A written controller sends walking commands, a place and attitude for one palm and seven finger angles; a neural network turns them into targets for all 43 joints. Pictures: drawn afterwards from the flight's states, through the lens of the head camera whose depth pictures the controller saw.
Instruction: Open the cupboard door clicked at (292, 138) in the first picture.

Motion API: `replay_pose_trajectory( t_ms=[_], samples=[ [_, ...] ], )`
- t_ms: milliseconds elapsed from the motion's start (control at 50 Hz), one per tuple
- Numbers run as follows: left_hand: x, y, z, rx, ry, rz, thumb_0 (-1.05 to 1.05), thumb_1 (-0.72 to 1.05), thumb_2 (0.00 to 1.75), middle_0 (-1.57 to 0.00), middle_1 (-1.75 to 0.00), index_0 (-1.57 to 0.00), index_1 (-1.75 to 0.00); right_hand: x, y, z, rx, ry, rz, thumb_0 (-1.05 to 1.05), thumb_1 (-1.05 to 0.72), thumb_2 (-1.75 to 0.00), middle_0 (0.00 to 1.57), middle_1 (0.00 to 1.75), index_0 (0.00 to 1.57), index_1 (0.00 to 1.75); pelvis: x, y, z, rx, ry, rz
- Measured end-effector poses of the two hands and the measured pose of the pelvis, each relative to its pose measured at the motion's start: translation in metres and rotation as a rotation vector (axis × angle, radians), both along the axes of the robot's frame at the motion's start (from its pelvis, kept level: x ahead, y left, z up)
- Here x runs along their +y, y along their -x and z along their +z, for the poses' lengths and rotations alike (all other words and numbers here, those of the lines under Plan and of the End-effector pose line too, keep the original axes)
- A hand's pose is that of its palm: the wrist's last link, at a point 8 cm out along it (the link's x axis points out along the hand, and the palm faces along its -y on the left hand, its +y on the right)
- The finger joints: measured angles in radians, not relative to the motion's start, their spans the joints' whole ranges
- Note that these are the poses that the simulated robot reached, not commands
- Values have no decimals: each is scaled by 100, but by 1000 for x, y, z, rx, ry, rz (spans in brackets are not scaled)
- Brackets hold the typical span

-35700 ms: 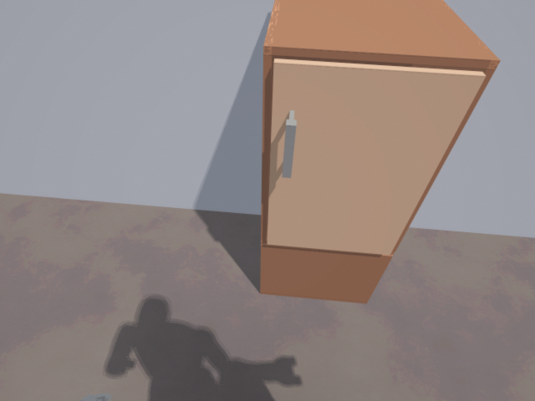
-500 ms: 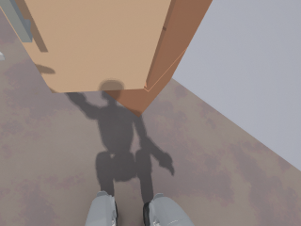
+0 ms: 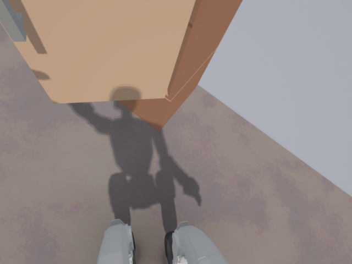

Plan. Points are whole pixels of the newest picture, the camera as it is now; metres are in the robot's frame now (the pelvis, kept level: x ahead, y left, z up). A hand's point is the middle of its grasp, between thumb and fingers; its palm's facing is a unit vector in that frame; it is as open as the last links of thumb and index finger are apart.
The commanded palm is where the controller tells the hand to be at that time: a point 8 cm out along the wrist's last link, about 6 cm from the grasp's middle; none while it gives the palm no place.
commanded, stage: slide the fingers in behind the handle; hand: left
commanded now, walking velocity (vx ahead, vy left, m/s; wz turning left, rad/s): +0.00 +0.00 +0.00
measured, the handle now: out of the picture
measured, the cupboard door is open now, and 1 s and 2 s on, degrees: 46 46 46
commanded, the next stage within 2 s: close the thumb around the handle in 1.58 s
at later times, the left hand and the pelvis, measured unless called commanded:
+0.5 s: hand out of the picture +0.54 +0.29 +0.12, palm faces +0.08 -1.00 +0.01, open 14.0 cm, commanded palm +0.53 +0.32 +0.11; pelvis +0.01 +0.00 +0.01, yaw +0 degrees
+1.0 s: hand out of the picture +0.54 +0.26 +0.12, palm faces +0.09 -1.00 +0.00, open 14.0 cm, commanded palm +0.53 +0.29 +0.11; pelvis +0.01 -0.02 +0.01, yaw +1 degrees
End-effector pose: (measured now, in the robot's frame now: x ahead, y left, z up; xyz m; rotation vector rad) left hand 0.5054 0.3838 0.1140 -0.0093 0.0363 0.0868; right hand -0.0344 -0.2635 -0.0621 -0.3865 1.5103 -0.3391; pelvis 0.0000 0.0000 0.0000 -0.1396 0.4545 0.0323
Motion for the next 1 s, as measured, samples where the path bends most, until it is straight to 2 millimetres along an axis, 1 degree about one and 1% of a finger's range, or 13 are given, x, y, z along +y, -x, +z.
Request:
replay_pose_trajectory(
  t_ms=[100,280,380,500,620,780,900,1000],
  samples=[
    [-2,-2,-4,9,-7,-6,-1,-50,30,-30,-120,-30,-120,1,-7,1,-13,3,9,0,-90,-90,21,30,20,30,2,-1,0,3,3,2],
    [-16,-9,-2,-2,0,-16,-1,-50,30,-30,-120,-30,-120,7,-15,-1,-29,-19,20,0,-90,-90,21,30,20,30,5,-4,3,-4,2,11],
    [-27,-11,0,5,-2,-15,-1,-50,30,-30,-120,-30,-120,10,-14,-2,-38,-39,11,0,-90,-90,21,30,20,30,6,-5,5,-12,-3,9],
    [-41,-10,3,8,4,-11,-1,-50,30,-30,-120,-30,-120,11,-9,-3,-42,-64,-4,0,-90,-90,21,30,20,30,3,-5,8,-27,-12,3],
    [-48,-9,1,27,-3,7,-1,-50,30,-30,-120,-30,-120,6,-2,-3,-42,-65,-13,0,-90,-90,21,30,20,30,-1,-3,8,-36,-19,1],
    [-57,-9,4,-11,-8,1,-1,-50,30,-30,-120,-30,-120,-5,5,-2,-20,-55,-22,0,-90,-90,21,30,20,30,-8,-2,7,-33,-25,-2],
    [-64,-10,-1,22,3,-2,-1,-50,30,-30,-120,-30,-120,-12,2,-1,-26,-48,-22,0,-91,-90,21,30,20,30,-13,-4,8,-34,-27,-2],
    [-69,-10,3,-14,-7,7,-1,-50,30,-30,-120,-30,-120,-15,-2,-1,-37,-50,-21,0,-91,-90,21,30,20,30,-15,-6,9,-36,-30,-5]
  ],
)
